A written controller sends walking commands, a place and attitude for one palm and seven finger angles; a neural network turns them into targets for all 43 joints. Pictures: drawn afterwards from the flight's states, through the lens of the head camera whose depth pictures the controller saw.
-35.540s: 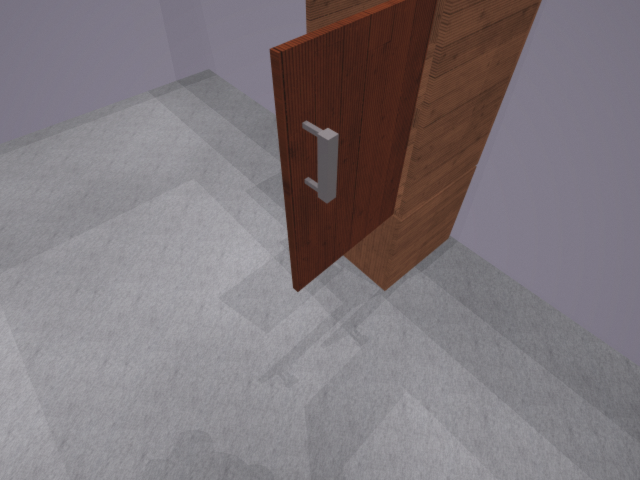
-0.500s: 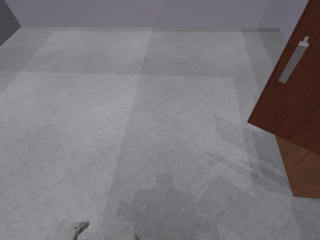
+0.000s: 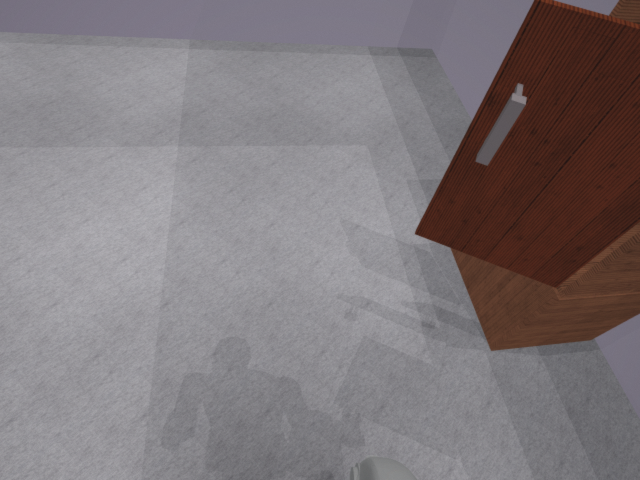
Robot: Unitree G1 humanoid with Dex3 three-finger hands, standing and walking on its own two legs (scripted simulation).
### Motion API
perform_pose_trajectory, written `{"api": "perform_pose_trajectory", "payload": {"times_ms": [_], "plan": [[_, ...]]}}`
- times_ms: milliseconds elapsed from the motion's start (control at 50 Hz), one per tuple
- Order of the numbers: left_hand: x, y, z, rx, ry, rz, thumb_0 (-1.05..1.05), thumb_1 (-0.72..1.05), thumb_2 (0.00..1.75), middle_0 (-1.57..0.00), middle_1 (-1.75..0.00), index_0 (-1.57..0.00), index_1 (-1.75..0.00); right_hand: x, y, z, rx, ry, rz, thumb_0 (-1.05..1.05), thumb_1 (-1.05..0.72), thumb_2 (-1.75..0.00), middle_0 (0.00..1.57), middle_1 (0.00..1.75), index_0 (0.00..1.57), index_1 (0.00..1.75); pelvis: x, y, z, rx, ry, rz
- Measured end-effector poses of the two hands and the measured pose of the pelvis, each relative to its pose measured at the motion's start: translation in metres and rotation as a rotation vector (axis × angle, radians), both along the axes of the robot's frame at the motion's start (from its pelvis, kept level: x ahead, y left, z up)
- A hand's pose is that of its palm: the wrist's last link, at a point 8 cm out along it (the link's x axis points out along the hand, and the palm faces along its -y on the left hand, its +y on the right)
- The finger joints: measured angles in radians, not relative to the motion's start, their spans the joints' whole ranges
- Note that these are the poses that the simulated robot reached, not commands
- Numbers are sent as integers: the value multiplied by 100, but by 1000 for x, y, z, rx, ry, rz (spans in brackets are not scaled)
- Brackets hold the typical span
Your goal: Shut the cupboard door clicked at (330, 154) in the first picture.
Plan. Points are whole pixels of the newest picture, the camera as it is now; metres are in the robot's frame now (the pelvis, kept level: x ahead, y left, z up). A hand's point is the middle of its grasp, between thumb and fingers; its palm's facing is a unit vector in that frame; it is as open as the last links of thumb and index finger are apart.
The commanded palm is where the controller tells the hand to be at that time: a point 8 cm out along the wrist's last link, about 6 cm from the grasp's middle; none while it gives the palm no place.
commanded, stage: turn to face it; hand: left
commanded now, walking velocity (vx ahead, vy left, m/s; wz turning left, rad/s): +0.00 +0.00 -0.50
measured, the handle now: (500, 124) +0.71 -0.27 +0.05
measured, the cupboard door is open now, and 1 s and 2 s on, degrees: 60 60 60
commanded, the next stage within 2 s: take the last steps up to it in 0.38 s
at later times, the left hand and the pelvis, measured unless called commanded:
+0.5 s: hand (237, 456) +0.16 +0.12 -0.15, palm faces -0.23 -0.94 -0.25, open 7.4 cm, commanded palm none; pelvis +0.02 -0.04 +0.00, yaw -14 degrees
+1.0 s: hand (248, 404) +0.23 +0.12 -0.18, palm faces -0.35 -0.93 -0.13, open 7.4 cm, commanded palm none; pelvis +0.11 -0.05 +0.00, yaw -22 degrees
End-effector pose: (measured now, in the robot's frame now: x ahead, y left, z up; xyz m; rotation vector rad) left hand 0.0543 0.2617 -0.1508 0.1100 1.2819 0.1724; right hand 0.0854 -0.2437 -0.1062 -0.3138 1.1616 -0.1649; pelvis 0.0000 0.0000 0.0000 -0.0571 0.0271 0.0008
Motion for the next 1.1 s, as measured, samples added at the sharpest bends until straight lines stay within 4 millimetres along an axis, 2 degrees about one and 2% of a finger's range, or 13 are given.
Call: {"api": "perform_pose_trajectory", "payload": {"times_ms": [80,160,280,340,420,560,640,720,780,880,960,1040,1100], "plan": [[25,4,6,13,-18,-58,1,91,90,-20,-30,-20,-30,-27,1,-3,15,30,-78,1,-90,-90,20,30,20,30,3,3,2,-3,-7,-55],[57,-5,11,28,-44,-128,1,91,90,-19,-30,-20,-30,-59,-3,-12,38,75,-165,1,-90,-90,20,30,20,30,5,-1,0,7,-14,-103],[108,-47,19,52,-119,-255,1,91,90,-19,-30,-20,-30,-110,-21,-39,92,162,-293,1,-90,-90,20,30,20,30,10,-19,-11,34,-20,-169],[124,-70,20,74,-172,-306,1,91,90,-20,-30,-20,-30,-127,-35,-58,119,198,-345,1,-90,-90,20,30,20,30,13,-31,-21,47,-21,-195],[121,-89,29,80,-161,-329,0,91,90,-20,-30,-20,-30,-125,-45,-57,129,204,-378,1,-91,-90,20,29,20,30,14,-37,-13,58,-24,-219],[103,-100,26,40,-90,-329,1,91,90,-20,-30,-20,-30,-97,-48,-40,131,120,-374,1,-91,-90,20,29,20,30,21,-42,-2,61,-14,-243],[96,-92,15,9,-62,-301,0,91,90,-20,-30,-20,-30,-78,-44,-31,111,96,-358,1,-91,-90,20,29,20,30,31,-38,-2,44,-9,-251],[93,-74,-4,-21,-10,-282,0,91,90,-20,-30,-20,-30,-54,-39,-24,64,45,-346,1,-91,-90,20,29,20,30,48,-29,-9,26,-4,-276],[97,-64,-16,-29,58,-308,1,91,90,-20,-30,-20,-30,-48,-33,-19,29,7,-367,1,-91,-90,20,29,20,30,61,-25,-13,27,-9,-312],[133,-67,-7,-40,78,-368,1,91,90,-20,-30,-20,-30,-70,-21,-4,17,73,-439,1,-91,-90,20,29,20,30,85,-30,1,2,-20,-346],[173,-83,-1,-39,41,-399,1,91,90,-20,-30,-20,-30,-94,-11,-2,43,182,-502,1,-91,-90,20,29,20,30,103,-41,5,-6,-22,-375],[212,-114,-1,-41,26,-452,1,91,90,-19,-30,-20,-30,-114,-3,-6,91,282,-576,1,-91,-90,20,29,20,30,122,-59,3,1,-23,-406],[245,-149,-2,-46,15,-507,1,91,90,-19,-30,-19,-30,-124,-1,-12,134,347,-630,1,-91,-90,20,29,20,30,136,-77,-1,11,-24,-425]]}}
